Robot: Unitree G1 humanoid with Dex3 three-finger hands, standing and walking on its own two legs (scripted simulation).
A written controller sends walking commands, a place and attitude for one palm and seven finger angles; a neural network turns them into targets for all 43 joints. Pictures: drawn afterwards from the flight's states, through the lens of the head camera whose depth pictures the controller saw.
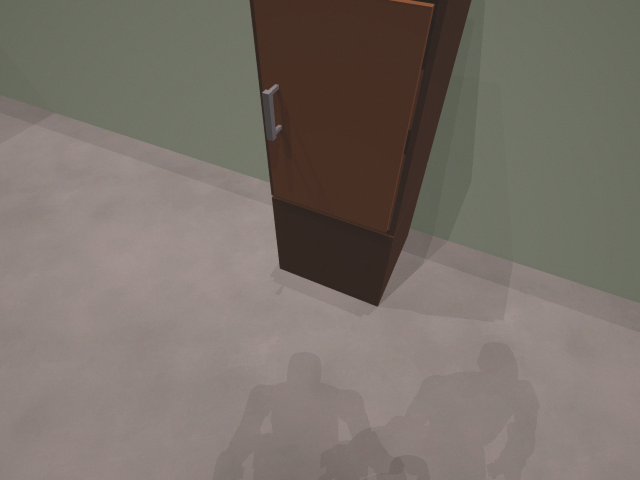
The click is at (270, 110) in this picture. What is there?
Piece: cupboard door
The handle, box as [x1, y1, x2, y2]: [262, 84, 281, 140]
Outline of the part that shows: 276,84 268,90 264,90 262,92 267,139 273,140 275,138 275,135 281,128 281,125 278,125 276,127 274,125 272,94 278,88 278,85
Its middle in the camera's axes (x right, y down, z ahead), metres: -0.12 -0.31 +0.96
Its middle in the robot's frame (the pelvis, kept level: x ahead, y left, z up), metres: +0.92 +0.17 -0.04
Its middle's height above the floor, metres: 0.74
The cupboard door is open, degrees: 0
